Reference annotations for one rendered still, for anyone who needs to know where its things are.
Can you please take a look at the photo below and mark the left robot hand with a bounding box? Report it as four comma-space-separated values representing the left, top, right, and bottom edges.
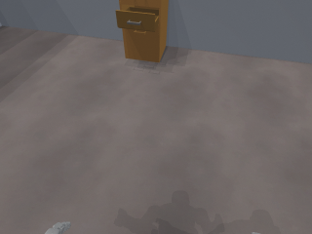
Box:
45, 221, 71, 234

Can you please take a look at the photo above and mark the drawer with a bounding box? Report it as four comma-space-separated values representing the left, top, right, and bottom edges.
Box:
115, 7, 159, 32

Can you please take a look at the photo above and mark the cabinet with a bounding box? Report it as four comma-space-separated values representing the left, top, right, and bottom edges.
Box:
119, 0, 169, 62

